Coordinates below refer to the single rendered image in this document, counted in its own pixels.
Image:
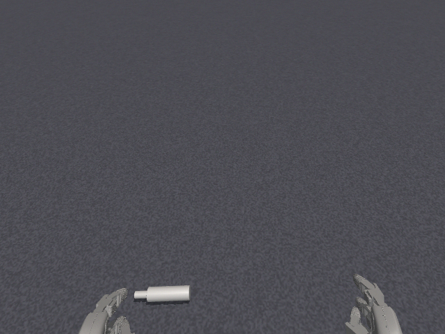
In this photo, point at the left robot hand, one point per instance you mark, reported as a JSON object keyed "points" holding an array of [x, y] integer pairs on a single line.
{"points": [[97, 321]]}

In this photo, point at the bottle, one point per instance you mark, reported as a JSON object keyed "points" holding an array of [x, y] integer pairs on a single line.
{"points": [[165, 293]]}

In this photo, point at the right robot hand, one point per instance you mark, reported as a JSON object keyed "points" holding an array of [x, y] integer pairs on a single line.
{"points": [[380, 318]]}

